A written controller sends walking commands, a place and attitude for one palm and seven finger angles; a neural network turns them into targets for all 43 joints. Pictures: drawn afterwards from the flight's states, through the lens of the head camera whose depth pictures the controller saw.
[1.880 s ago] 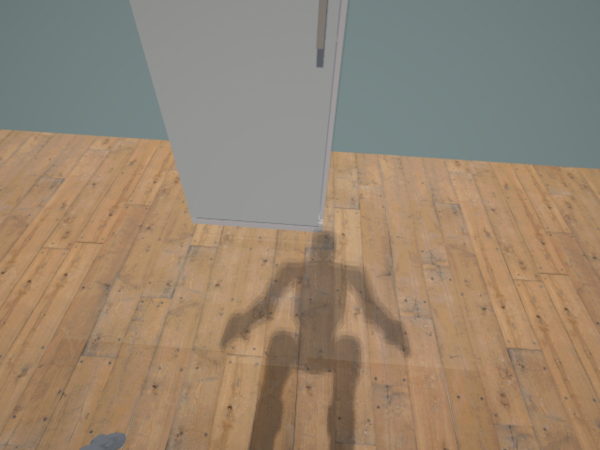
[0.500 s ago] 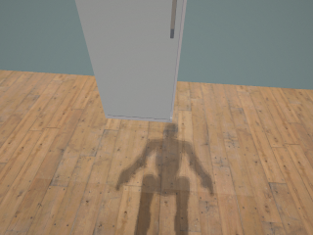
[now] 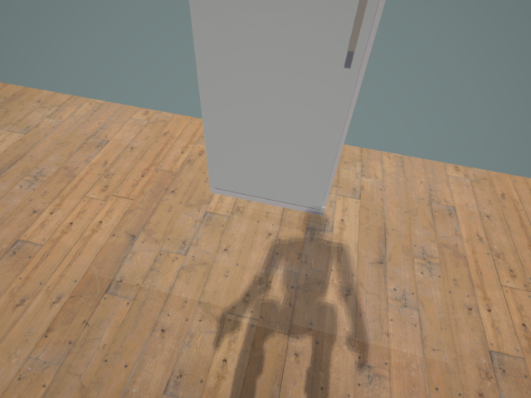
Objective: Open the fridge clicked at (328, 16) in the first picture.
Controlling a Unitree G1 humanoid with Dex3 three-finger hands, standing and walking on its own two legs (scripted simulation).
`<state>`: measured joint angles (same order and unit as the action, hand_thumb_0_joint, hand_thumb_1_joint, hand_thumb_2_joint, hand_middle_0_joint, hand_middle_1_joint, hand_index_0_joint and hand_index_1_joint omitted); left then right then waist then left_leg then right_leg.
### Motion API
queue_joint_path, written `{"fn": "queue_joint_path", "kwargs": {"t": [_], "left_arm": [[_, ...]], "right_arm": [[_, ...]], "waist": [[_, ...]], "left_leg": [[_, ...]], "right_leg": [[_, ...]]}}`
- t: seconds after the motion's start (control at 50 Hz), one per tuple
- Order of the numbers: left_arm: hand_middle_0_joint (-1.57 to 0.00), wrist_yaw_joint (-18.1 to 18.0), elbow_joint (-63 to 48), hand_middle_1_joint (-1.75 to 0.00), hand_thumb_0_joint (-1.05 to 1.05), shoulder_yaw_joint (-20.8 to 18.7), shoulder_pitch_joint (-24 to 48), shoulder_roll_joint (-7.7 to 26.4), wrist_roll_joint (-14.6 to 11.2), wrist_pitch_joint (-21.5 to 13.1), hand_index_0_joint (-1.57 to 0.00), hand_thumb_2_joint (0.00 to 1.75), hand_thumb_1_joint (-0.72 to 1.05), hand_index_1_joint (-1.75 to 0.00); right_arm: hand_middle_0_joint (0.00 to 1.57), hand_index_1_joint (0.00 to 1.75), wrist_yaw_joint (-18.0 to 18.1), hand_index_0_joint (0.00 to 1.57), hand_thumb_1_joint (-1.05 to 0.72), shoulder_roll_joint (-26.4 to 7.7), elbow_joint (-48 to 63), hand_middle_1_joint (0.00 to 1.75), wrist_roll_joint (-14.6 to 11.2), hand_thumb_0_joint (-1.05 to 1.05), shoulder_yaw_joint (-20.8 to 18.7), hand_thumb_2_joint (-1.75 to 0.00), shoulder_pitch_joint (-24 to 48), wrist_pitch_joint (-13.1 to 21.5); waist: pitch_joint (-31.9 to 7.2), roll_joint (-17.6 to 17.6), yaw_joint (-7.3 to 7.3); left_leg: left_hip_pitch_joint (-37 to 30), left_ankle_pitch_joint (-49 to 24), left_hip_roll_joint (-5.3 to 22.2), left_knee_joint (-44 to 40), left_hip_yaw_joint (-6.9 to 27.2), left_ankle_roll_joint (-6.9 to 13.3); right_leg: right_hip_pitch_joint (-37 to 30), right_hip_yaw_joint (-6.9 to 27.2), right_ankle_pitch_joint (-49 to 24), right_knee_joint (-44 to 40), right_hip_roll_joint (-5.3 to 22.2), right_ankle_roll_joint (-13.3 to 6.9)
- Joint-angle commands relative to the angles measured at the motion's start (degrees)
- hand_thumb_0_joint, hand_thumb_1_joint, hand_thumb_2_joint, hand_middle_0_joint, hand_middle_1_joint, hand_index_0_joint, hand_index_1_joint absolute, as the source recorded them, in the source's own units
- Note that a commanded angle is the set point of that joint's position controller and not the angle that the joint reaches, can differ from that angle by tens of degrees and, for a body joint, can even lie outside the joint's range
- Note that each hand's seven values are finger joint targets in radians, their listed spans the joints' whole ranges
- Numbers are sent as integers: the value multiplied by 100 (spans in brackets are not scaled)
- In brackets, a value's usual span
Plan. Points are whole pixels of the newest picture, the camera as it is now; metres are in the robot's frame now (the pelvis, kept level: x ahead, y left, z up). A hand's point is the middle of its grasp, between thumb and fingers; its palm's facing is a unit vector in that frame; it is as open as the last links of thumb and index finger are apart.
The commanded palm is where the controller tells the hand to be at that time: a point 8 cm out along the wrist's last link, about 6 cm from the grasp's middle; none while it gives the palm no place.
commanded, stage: walk to a spot facing it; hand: right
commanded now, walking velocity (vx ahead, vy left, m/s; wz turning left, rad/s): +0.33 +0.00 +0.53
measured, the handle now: out of the picture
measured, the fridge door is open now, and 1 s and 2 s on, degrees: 0 0 0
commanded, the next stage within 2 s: none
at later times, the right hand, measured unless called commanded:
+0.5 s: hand out of the picture +0.17 -0.24 -0.18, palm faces -0.11 +0.98 -0.19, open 7.4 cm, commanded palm none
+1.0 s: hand (312, 228) +0.52 -0.10 -0.14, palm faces -0.55 +0.79 -0.27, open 7.4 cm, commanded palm none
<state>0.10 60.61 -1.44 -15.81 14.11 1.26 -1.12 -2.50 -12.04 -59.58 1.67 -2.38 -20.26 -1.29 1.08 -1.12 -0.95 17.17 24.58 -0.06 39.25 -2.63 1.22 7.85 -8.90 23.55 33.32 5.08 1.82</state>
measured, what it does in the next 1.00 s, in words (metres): walks ahead, turning left: right foot, then left foot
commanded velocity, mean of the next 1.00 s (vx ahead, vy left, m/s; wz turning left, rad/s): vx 0.13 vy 0.00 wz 0.57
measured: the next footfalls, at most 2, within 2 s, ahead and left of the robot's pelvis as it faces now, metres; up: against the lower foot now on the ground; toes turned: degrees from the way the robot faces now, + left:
right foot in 0.46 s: +0.33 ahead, -0.14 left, +0.00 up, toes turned +6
left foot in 0.90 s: +0.32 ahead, +0.12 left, +0.00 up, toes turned +37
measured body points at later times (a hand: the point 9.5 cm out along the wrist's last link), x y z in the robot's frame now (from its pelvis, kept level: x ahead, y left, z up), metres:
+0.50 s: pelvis +0.18 -0.04 -0.01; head +0.21 -0.06 +0.44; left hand +0.29 +0.21 -0.12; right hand +0.17 -0.29 -0.17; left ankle +0.02 +0.07 -0.69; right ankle +0.29 -0.14 -0.73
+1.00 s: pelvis +0.28 -0.02 -0.01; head +0.30 +0.02 +0.44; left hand +0.13 +0.20 -0.16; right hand +0.55 -0.14 -0.12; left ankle +0.28 +0.10 -0.72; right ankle +0.31 -0.15 -0.66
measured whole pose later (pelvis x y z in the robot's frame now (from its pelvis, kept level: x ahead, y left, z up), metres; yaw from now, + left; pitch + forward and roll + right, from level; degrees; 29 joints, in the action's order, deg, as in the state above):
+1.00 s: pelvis +0.28 -0.02 -0.01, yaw +33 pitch -2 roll +0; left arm -0.7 56.6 -3.1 -16.4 14.6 1.0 3.0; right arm -0.2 -12.2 -48.5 1.1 -3.3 -4.2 -0.7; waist 6.7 -2.2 3.1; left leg 22.4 14.5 0.6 38.5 -4.5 2.9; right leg 23.7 -7.6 29.3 65.6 8.4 3.9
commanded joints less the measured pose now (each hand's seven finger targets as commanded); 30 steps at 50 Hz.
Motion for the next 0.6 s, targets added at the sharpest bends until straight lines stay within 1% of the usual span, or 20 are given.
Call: {"fn": "queue_joint_path", "kwargs": {"t": [0.0, 0.02, 0.04, 0.06, 0.08, 0.12, 0.16, 0.2, 0.26, 0.34, 0.36, 0.38, 0.4, 0.42, 0.44, 0.46, 0.48, 0.5, 0.54, 0.58], "left_arm": [[-20, -7, -925, -30, 0, -119, 860, 399, -59, -183, -20, 90, 90, -30], [-20, -34, -1045, -30, 0, -171, 1306, 646, -32, -222, -20, 90, 90, -30], [-20, -18, -1038, -30, 0, -187, 1407, 483, -39, -243, -20, 90, 90, -30], [-20, -7, -975, -30, 0, -190, 1232, 447, -5, -232, -20, 90, 90, -30], [-20, 13, -893, -30, 0, -204, 1106, 377, 20, -202, -20, 90, 90, -30], [-20, 44, -788, -30, 0, -227, 830, 225, 26, -152, -20, 90, 90, -30], [-20, 68, -832, -30, 0, -252, 848, 132, 6, -97, -20, 90, 90, -30], [-20, 102, -937, -30, 0, -266, 996, 66, -8, -108, -20, 90, 90, -30], [-20, 134, -1158, -30, 0, -248, 1380, -13, -25, -139, -20, 90, 90, -30], [-20, 131, -1311, -30, 0, -244, 1528, -28, -63, -222, -20, 90, 90, -30], [-20, 100, -1285, -30, 0, -261, 1352, 49, -65, -247, -20, 90, 90, -30], [-20, 40, -1127, -30, 0, -290, 852, 160, -51, -278, -20, 90, 90, -30], [-20, -52, -865, -30, 0, -340, -35, 416, -36, -306, -20, 90, 90, -30], [-20, -137, -671, -30, 0, -484, -839, 1040, 50, -335, -20, 90, 90, -30], [-20, -138, -577, -30, 0, -514, -1312, 1455, 51, -317, -20, 90, 90, -30], [-20, -122, -667, -30, 0, -425, -972, 1211, -2, -273, -20, 90, 90, -30], [-20, -139, -763, -30, 0, -373, -496, 933, -9, -294, -20, 90, 90, -30], [-20, -144, -808, -30, 0, -284, -133, 583, -7, -319, -20, 90, 90, -30], [-20, -165, -798, -30, 0, -193, 148, 245, 17, -352, -20, 90, 90, -30], [-20, -188, -792, -30, 0, -199, 252, 316, 9, -337, -20, 90, 90, -30]], "right_arm": [[20, 30, 193, 20, -90, -1523, 52, 30, -17, 0, -403, -90, -1686, 413], [20, 30, 305, 20, -90, -1333, 54, 30, -106, 0, -356, -90, -1746, 420], [20, 30, 313, 20, -90, -1172, 103, 30, -71, 0, -304, -90, -1400, 425], [20, 30, 320, 20, -90, -994, 199, 30, -51, 0, -255, -90, -1067, 439], [20, 30, 327, 20, -90, -842, 273, 30, -33, 0, -218, -90, -865, 463], [20, 30, 328, 20, -90, -744, 279, 30, -23, 0, -226, -90, -746, 526], [20, 30, 321, 20, -90, -690, 236, 30, -25, 0, -222, -90, -771, 556], [20, 30, 340, 20, -90, -702, 185, 30, -7, 0, -239, -90, -815, 585], [20, 30, 350, 20, -90, -694, 153, 30, -8, 0, -248, -90, -857, 570], [20, 30, 368, 20, -90, -791, 224, 30, 16, 0, -312, -90, -662, 509], [20, 30, 371, 20, -90, -844, 259, 30, 8, 0, -332, -90, -582, 494], [20, 30, 367, 20, -90, -872, 292, 30, -15, 0, -359, -90, -450, 487], [20, 30, 348, 20, -90, -830, 319, 30, -32, 0, -389, -90, -339, 486], [20, 30, 283, 20, -90, -522, 430, 30, -116, 0, -389, -90, -525, 460], [20, 30, 215, 20, -90, -257, 561, 30, -141, 0, -341, -90, -593, 479], [20, 30, 226, 20, -90, -411, 630, 30, -98, 0, -335, -90, -317, 461], [20, 30, 202, 20, -90, -310, 684, 30, -69, 0, -337, -90, 75, 424], [20, 30, 132, 20, -90, -326, 723, 30, -35, 0, -336, -90, 235, 376], [20, 30, 51, 20, -90, -199, 676, 30, 12, 0, -333, -90, 101, 193], [20, 30, 30, 20, -90, -104, 741, 30, -20, 0, -322, -90, 72, 30]], "waist": [[61, 2533, -815], [299, 1493, -840], [526, 900, -632], [527, 541, -407], [492, 420, -264], [284, 513, -91], [309, 652, -52], [256, 577, -68], [366, 774, -171], [351, 1005, -189], [276, 1015, -100], [38, 839, 154], [-423, 590, 516], [-1121, -555, 757], [-1435, -1809, 723], [-1168, -1105, 664], [-512, -1050, 514], [-5, -912, 340], [149, -760, 40], [47, -860, -54]], "left_leg": [[-2302, -802, 2115, -2655, 3799, 1031], [-1945, -1082, 2091, -2751, 4048, 1270], [-1702, -994, 2009, -2686, 3834, 1441], [-1471, -910, 1897, -2625, 3400, 1393], [-1228, -1090, 1729, -2632, 2998, 1294], [-1194, -1757, 1407, -2583, 2313, 1115], [-1032, -1926, 1243, -2653, 2025, 1041], [-1214, -2107, 1192, -2641, 1929, 1019], [-1241, -2420, 1082, -2570, 1786, 923], [-992, -2875, 1053, -2247, 1829, 766], [-897, -3109, 1018, -2002, 1865, 728], [-772, -3529, 821, -1458, 1702, 620], [-353, -3567, 547, -449, 1506, 455], [716, -2070, -24, 1068, 1007, 211], [1711, 924, -467, 2952, 403, -20], [1822, 962, -142, 3700, 576, 35], [2055, 499, 110, 4042, 512, -12], [2132, 159, 378, 3984, 425, -70], [1667, -273, 536, 3540, 263, -174], [1355, -390, 584, 2892, 112, -247]], "right_leg": [[3555, -233, 1069, 3286, -269, 0], [3705, 718, 730, 3555, 1, -103], [3801, 781, 326, 3759, 132, -82], [3689, 876, 14, 3646, 261, -47], [3457, 833, -244, 3483, 291, 18], [3222, 702, -625, 3138, 260, 115], [3167, 632, -930, 2872, 231, 179], [3251, 581, -1122, 2531, 215, 211], [3145, 496, -1309, 1834, 137, 197], [2055, 412, -1118, 680, -87, 64], [1561, 379, -1083, 345, -179, 29], [763, 278, -1275, -178, -320, -11], [-529, 366, -1434, -533, -210, -86], [-1997, 1704, -1375, -645, 1047, -437], [-2320, 3498, -1880, -1274, 2577, -1034], [-1464, 3492, -1228, -1605, 2709, -1289], [-656, 3070, -941, -1785, 2475, -1227], [-98, 2496, -1178, -1833, 2219, -1122], [542, 1243, -2336, -1722, 1732, -855], [738, 512, -2759, -1676, 1589, -857]]}}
